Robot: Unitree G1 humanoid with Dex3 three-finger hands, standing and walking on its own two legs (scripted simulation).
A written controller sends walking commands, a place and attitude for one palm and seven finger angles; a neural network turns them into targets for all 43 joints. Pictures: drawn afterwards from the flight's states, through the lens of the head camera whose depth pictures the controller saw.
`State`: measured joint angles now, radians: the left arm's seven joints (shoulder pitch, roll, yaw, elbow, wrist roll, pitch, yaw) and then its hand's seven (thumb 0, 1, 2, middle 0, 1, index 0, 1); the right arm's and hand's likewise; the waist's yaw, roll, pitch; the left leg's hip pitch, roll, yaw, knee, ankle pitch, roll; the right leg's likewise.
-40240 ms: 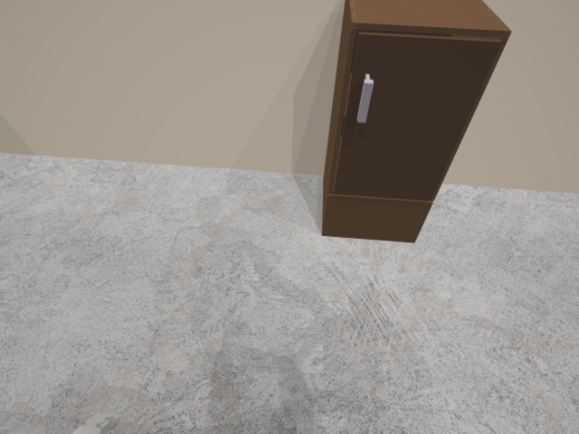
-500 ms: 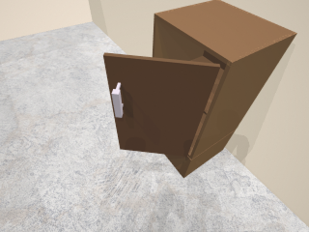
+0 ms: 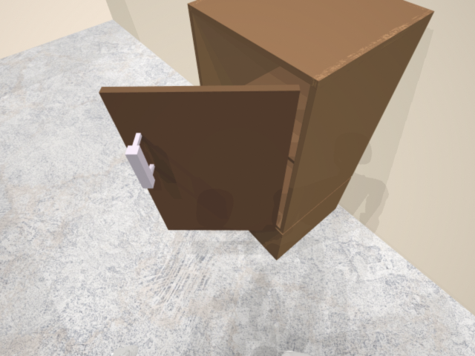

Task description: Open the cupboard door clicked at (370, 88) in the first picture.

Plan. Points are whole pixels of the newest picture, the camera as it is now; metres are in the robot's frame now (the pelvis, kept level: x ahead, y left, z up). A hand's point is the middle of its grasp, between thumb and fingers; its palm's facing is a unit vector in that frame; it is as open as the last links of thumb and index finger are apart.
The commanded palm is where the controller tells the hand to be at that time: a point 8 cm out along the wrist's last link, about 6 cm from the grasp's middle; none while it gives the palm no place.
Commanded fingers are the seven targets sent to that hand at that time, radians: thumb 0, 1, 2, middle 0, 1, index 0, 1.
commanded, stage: come to a stop and stand still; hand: left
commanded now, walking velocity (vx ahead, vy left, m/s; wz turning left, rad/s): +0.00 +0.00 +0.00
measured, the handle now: (143, 161) +0.51 +0.24 -0.04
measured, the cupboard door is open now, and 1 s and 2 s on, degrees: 49 49 49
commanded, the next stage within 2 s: look again from close up in 0.56 s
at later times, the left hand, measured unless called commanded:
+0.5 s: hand out of the picture -0.02 +0.15 -0.16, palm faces +0.09 -0.98 -0.18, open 7.3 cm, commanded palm none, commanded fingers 0.00 0.90 0.90 -0.20 -0.30 -0.20 -0.30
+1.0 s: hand out of the picture +0.00 +0.17 -0.17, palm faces +0.07 -0.98 -0.19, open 7.3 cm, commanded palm none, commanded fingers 0.00 0.90 0.90 -0.20 -0.30 -0.20 -0.30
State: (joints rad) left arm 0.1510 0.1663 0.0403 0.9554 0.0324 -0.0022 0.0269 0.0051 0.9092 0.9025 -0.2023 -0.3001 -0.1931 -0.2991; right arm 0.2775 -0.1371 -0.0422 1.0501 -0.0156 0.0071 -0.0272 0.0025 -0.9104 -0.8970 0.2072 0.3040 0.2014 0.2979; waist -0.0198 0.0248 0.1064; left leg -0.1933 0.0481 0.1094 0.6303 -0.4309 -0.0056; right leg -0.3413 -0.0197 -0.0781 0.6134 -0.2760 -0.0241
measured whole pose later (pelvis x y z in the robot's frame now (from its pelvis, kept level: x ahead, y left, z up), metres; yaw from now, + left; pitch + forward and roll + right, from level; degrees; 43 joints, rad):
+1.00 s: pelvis -0.03 -0.01 +0.01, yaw +2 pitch -2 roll +0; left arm 0.32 0.17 0.02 1.02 0.03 0.01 0.04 0.02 0.93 0.90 -0.21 -0.30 -0.20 -0.30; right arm 0.42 -0.13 -0.02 1.06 -0.02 0.00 -0.02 0.00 -0.91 -0.90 0.20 0.30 0.20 0.30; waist -0.02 -0.03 -0.07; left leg -0.20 -0.01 0.07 0.56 -0.33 0.04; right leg -0.30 0.00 -0.13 0.51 -0.19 -0.05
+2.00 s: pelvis -0.03 -0.01 -0.10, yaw +7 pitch +19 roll -3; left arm 0.35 0.28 0.23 0.05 -0.32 -0.55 -0.49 0.01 0.28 0.64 -0.24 -0.70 -0.23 -0.70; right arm 0.12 -0.23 0.03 0.53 0.03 -0.26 -0.01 0.01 -0.91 -0.90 0.21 0.30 0.20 0.30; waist 0.05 0.03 -0.12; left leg -0.98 -0.02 -0.05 1.30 -0.64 0.03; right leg -1.04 0.01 -0.16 1.20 -0.49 -0.08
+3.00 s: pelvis -0.04 +0.03 -0.07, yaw +6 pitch +17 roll -4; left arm -0.02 0.47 0.43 0.43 -0.37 -0.33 -0.62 -0.01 -0.50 0.30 -0.30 -1.20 -0.30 -1.20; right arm 0.28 -0.29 0.04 0.52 0.04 -0.20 -0.03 0.01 -0.91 -0.90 0.21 0.30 0.20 0.30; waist -0.03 0.02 -0.12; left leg -0.88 -0.04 0.00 1.15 -0.57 0.08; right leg -0.93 0.00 -0.10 1.04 -0.40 -0.01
